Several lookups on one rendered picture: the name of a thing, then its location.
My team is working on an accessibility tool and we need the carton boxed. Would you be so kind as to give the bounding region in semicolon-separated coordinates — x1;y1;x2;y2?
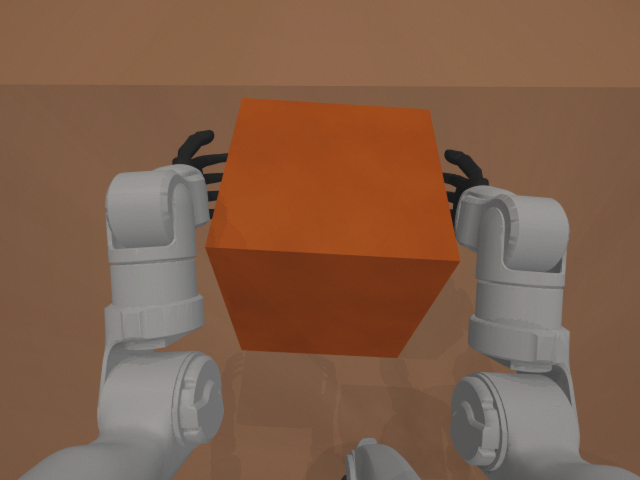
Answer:
205;98;460;358

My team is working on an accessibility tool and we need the robot left upper arm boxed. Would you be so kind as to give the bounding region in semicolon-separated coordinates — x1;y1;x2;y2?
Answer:
17;351;224;480

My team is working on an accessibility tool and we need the robot right forearm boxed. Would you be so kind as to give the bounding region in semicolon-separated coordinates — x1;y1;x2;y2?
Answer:
454;185;580;445

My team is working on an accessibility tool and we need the left robot hand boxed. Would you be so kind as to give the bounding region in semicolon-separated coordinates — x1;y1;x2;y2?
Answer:
172;130;228;219

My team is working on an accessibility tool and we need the robot left forearm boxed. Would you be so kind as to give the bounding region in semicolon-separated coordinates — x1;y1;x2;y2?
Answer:
97;164;210;428

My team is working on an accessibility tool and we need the right robot hand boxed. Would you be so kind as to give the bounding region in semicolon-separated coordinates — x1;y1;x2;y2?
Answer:
442;150;489;237

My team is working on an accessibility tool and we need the robot right upper arm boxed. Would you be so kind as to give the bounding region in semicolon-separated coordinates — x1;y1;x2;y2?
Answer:
450;372;640;480

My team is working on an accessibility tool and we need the robot right thigh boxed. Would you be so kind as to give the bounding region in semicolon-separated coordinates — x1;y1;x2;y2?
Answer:
345;444;421;480

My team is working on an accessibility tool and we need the right robot shin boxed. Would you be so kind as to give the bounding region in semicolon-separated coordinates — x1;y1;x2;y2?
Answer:
356;438;377;448

